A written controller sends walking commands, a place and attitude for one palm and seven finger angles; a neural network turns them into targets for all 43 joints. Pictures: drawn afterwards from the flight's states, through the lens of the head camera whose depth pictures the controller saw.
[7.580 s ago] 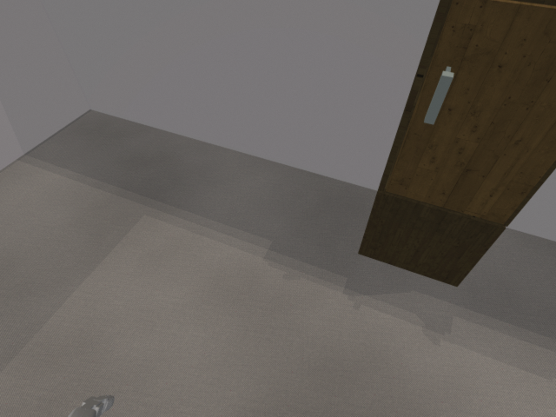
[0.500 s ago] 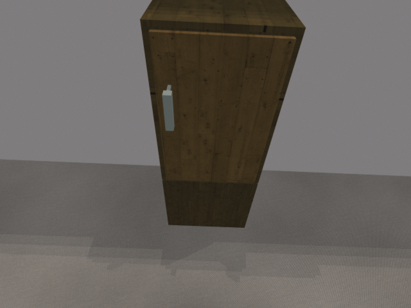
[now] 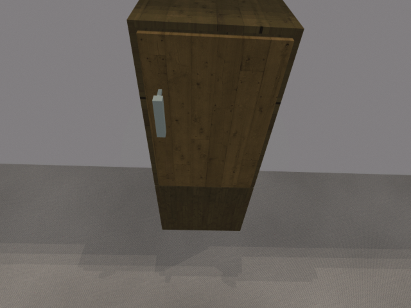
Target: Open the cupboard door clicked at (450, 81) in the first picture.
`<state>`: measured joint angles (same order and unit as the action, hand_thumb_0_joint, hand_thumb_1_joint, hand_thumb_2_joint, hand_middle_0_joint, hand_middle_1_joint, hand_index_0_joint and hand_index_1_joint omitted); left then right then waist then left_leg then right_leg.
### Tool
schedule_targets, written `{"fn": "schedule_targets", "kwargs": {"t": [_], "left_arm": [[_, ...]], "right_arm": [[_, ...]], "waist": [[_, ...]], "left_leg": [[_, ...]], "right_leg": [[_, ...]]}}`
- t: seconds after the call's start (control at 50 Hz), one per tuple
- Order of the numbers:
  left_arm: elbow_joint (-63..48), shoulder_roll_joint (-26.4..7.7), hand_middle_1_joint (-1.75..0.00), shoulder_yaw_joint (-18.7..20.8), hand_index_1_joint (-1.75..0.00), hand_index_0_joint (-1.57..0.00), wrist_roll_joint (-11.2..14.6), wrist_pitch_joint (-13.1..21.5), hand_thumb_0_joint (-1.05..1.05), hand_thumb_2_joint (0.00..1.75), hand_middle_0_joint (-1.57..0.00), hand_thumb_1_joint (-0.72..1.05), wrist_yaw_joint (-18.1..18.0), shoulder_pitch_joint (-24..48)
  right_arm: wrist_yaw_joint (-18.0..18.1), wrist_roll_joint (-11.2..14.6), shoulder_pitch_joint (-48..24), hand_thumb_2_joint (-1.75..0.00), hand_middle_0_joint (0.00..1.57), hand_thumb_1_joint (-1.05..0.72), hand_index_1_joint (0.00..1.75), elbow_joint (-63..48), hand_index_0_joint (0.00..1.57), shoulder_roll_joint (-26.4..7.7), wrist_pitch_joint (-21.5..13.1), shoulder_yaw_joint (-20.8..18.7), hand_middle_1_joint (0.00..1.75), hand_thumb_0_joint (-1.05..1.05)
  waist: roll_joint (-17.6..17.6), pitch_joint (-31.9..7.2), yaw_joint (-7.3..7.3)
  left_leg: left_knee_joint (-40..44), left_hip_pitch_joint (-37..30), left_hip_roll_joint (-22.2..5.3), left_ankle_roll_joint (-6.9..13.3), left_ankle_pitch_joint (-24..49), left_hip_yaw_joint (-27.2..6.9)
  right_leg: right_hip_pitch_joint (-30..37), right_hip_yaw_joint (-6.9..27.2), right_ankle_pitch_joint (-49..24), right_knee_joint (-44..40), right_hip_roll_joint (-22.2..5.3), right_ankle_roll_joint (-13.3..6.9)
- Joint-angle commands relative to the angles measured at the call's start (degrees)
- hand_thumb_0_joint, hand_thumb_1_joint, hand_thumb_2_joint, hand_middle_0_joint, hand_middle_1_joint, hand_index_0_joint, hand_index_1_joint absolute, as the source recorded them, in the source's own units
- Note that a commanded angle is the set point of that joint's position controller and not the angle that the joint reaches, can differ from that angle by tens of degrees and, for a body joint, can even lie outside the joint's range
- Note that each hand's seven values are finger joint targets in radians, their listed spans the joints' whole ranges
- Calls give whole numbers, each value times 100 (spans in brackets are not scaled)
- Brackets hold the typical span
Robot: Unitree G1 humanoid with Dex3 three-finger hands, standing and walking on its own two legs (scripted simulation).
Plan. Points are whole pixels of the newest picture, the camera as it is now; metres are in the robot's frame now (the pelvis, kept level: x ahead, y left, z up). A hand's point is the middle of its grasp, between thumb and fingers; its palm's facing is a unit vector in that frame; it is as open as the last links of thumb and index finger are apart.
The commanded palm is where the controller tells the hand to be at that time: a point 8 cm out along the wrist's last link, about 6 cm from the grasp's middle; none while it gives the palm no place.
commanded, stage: shuffle to correct the standing spot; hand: left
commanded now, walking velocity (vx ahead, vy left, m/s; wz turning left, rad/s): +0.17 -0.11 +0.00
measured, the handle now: (160, 113) +0.61 +0.17 +0.04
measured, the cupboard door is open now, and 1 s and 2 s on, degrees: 0 0 0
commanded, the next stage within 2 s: come to a stop and stand still in 0.14 s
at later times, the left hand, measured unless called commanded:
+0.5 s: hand out of the picture +0.12 +0.13 -0.18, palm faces +0.07 -0.98 -0.18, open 7.3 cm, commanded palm none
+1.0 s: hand out of the picture +0.08 +0.12 -0.16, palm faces +0.03 -0.97 -0.25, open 7.4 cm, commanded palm none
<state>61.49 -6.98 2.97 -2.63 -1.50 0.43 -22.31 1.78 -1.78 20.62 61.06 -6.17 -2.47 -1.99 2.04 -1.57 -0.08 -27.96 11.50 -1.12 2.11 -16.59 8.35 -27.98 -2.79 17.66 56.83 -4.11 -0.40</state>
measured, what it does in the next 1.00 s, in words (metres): steps on the spot: right foot, then left foot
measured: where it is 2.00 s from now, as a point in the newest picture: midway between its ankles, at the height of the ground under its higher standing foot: outside the picture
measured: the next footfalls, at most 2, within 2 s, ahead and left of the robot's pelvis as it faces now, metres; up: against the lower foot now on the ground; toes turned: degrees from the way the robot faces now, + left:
right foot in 0.20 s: +0.14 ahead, -0.16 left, +0.00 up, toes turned -8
left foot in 0.50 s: +0.20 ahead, +0.05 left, +0.00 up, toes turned +7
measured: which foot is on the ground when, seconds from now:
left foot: down 0.00-0.20, up 0.22-0.48, down 0.50-0.88, up 0.90-1.00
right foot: up 0.00-0.18, down 0.20-0.52, up 0.54-0.82, down 0.84-1.00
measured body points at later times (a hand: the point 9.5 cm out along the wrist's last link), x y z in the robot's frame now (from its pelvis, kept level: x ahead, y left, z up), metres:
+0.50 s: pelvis +0.11 -0.04 -0.01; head +0.13 -0.03 +0.44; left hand +0.12 +0.18 -0.17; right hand +0.14 -0.28 -0.16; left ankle +0.16 +0.05 -0.74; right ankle +0.10 -0.15 -0.74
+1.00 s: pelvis +0.05 -0.06 +0.00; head +0.06 -0.09 +0.45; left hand +0.08 +0.17 -0.14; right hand +0.12 -0.29 -0.16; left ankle +0.08 +0.06 -0.71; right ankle +0.04 -0.16 -0.74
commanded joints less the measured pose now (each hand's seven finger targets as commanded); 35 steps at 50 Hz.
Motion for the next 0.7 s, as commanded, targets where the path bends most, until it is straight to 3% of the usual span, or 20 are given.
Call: {"fn": "schedule_targets", "kwargs": {"t": [0.0, 0.1, 0.14, 0.16, 0.18, 0.2, 0.22, 0.24, 0.26, 0.28, 0.32, 0.36, 0.42, 0.46, 0.5, 0.52, 0.54, 0.58, 0.6, 0.68], "left_arm": [[-449, -64, -30, 2, -30, -20, 77, 178, 0, 90, -20, 90, 76, 172], [-595, -122, -30, 42, -30, -20, 106, 226, 0, 90, -20, 90, 56, 614], [-430, -300, -30, 101, -30, -20, 102, 259, 0, 90, -20, 90, 46, 135], [-267, -570, -30, 160, -30, -20, 88, 305, 0, 90, -20, 90, 7, -391], [-131, -1066, -30, 233, -30, -20, 70, 363, 0, 90, -20, 90, -67, -853], [-133, -1331, -30, 251, -30, -20, 144, 359, 0, 90, -20, 90, -127, -1087], [-192, -1222, -30, 267, -30, -20, 151, 337, 0, 90, -20, 90, -164, -814], [-259, -1036, -30, 237, -30, -20, 144, 364, 0, 90, -20, 90, -177, -420], [-338, -828, -30, 153, -30, -20, 159, 389, 0, 90, -20, 90, -209, -31], [-443, -639, -30, 78, -30, -20, 161, 401, 0, 90, -20, 90, -234, 336], [-538, -545, -30, -3, -30, -20, 104, 409, 0, 90, -20, 90, -274, 646], [-508, -676, -30, 15, -30, -20, 84, 362, 0, 90, -20, 90, -296, 562], [-489, -911, -30, 85, -30, -20, 139, 250, 0, 90, -20, 90, -310, 455], [-517, -919, -30, 113, -30, -20, 171, 166, 0, 90, -20, 90, -301, 464], [-617, -605, -30, 57, -30, -20, 168, 83, 0, 90, -20, 90, -315, 218], [-609, -496, -30, 7, -30, -20, 181, 59, 0, 90, -20, 90, -341, 199], [-563, -510, -30, 10, -30, -20, 184, 12, 0, 90, -20, 90, -342, 275], [-562, -509, -30, 40, -30, -20, 176, -39, 0, 90, -20, 90, -313, 339], [-538, -489, -30, 24, -30, -20, 151, -28, 0, 90, -20, 90, -302, 290], [-599, -421, -30, 25, -30, -20, 141, -43, 0, 90, -20, 90, -283, 373]], "right_arm": [[70, 2, 282, -90, 20, -90, 30, -129, 20, -845, -163, -198, 30, 0], [49, -36, 522, -90, 20, -90, 30, 35, 20, -902, -64, -271, 30, 0], [37, -28, 419, -90, 20, -90, 30, 37, 20, -928, -9, -272, 30, 0], [2, 10, 421, -90, 20, -90, 30, 43, 20, -807, -2, -242, 30, 0], [-44, 64, 513, -90, 20, -90, 30, -57, 20, -437, -3, -143, 30, 0], [-49, 75, 263, -90, 20, -90, 30, -247, 20, -453, 71, -107, 30, 0], [-61, 57, 45, -90, 20, -90, 30, -298, 20, -531, 77, -152, 30, 0], [-95, 41, -113, -90, 20, -90, 30, -300, 20, -536, 96, -167, 30, 0], [-112, 25, -107, -90, 20, -90, 30, -252, 20, -542, 123, -153, 30, 0], [-112, 24, -1, -90, 20, -90, 30, -161, 20, -463, 173, -137, 30, 0], [-91, 69, 260, -90, 20, -90, 30, -15, 20, -178, 244, -25, 30, 0], [-69, 110, 209, -90, 20, -90, 30, -17, 20, -100, 282, 16, 30, 0], [-46, 118, 165, -90, 20, -90, 30, -103, 20, -292, 318, -49, 30, 0], [-27, 99, 144, -90, 20, -90, 30, -162, 20, -574, 323, -137, 30, 0], [-3, 77, -2, -90, 20, -90, 30, -361, 20, -1065, 282, -226, 30, 0], [15, 72, -196, -90, 20, -90, 30, -396, 20, -1155, 290, -234, 30, 0], [45, 61, -401, -90, 20, -90, 30, -416, 20, -1152, 287, -232, 30, 0], [77, 39, -671, -90, 20, -90, 30, -560, 20, -1145, 300, -232, 30, 0], [75, 28, -817, -90, 20, -90, 30, -601, 20, -1148, 303, -251, 30, 0], [71, 25, -814, -90, 20, -90, 30, -654, 20, -1287, 339, -331, 30, 0]], "waist": [[-592, 886, 1], [-905, 822, -169], [-559, 543, 92], [32, 260, 346], [1466, -152, 479], [1662, -294, 558], [1081, 27, 496], [1173, 268, 360], [811, 414, 164], [429, 516, -21], [173, 481, -229], [285, 338, -122], [278, 176, -68], [24, 174, -98], [-1032, -30, 12], [-1440, 45, 39], [-1756, 96, 14], [-1343, 116, 14], [-1186, 26, 61], [-792, -427, -66]], "left_leg": [[1804, 361, -1540, 723, 476, -1187], [1287, 235, -1538, 641, 712, -1027], [583, 554, -1322, 397, 395, -820], [-320, 1137, -976, 205, 5, -490], [-1817, 2097, -264, -56, -1190, 181], [-3110, 2504, -108, -61, -2110, -136], [-3744, 2698, -338, -15, -1672, -469], [-3991, 2680, -487, -22, -1220, -543], [-3986, 2466, -563, -96, -887, -610], [-3681, 2081, -632, -181, -596, -687], [-2516, 1257, -561, -303, -524, -561], [-1585, 899, -372, -384, -404, -374], [-558, 481, -174, -434, 388, -208], [-3, -78, -336, -357, 1640, -348], [224, -422, -1482, 241, 4295, -1318], [505, -213, -1741, 586, 4867, -1517], [759, -116, -1788, 817, 4814, -1604], [797, 29, -1817, 1036, 4264, -1564], [655, -248, -1779, 1055, 4399, -1477], [545, -648, -1757, 992, 3987, -1358]], "right_leg": [[-223, -4, -344, -831, -276, 124], [605, -426, -359, -2216, 18, 91], [1686, -545, -735, -2915, 176, 26], [2668, -119, -588, -3159, -102, -114], [3533, 1388, -258, -3639, -1311, -557], [3475, 2321, 92, -4294, -1933, -959], [3059, 2141, 519, -4426, -1829, -1159], [2489, 1908, 422, -4535, -1638, -1032], [2116, 1559, -132, -4480, -1569, -991], [1662, 930, -1038, -4384, -1395, -883], [1199, 248, -2645, -4149, -1204, -820], [1394, 136, -3407, -3823, -1146, -876], [1599, 232, -3465, -3296, -1082, -784], [1314, 198, -2955, -2891, -917, -518], [998, -289, -1003, -2342, -232, 28], [1109, -356, 428, -1801, 51, 131], [1022, -198, 1241, -1057, 120, 141], [849, 118, 1537, -336, 107, 94], [659, 124, 1458, -301, 117, 102], [629, 125, 1177, -489, 182, 194]]}}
